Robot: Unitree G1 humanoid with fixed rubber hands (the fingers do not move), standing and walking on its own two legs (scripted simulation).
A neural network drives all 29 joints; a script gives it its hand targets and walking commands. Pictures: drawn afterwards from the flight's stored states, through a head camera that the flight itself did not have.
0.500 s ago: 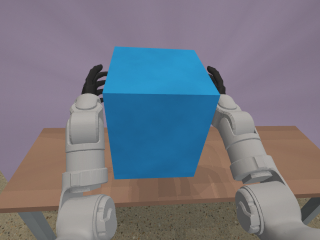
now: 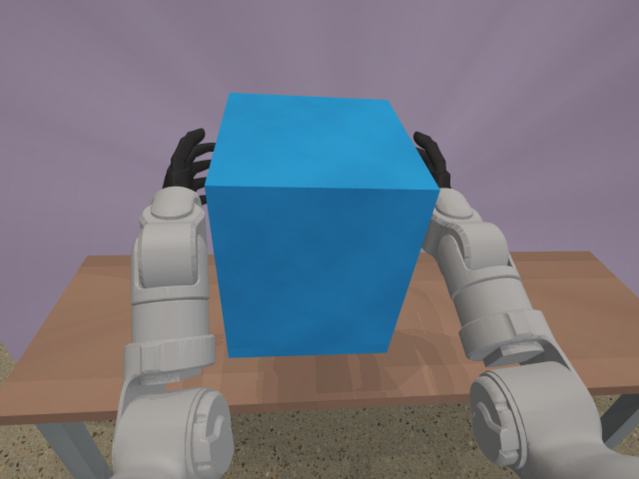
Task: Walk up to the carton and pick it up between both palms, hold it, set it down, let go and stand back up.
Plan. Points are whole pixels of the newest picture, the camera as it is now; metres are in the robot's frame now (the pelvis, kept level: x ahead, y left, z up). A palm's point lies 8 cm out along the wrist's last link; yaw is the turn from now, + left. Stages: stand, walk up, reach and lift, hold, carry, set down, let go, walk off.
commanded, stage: hold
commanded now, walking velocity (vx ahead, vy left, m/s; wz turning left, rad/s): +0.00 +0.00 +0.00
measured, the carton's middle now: (310, 226) +0.38 +0.03 +0.20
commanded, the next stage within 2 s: set down in 0.20 s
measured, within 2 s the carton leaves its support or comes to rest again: neither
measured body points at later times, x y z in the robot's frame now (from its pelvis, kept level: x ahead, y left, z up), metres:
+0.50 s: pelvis +0.00 +0.00 +0.00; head -0.06 +0.03 +0.45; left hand +0.39 +0.18 +0.26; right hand +0.40 -0.12 +0.25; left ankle +0.04 +0.12 -0.75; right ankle +0.01 -0.12 -0.75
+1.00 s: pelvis +0.02 +0.00 +0.00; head -0.01 +0.04 +0.45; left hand +0.42 +0.18 +0.21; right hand +0.42 -0.12 +0.19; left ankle +0.04 +0.12 -0.75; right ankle +0.01 -0.12 -0.75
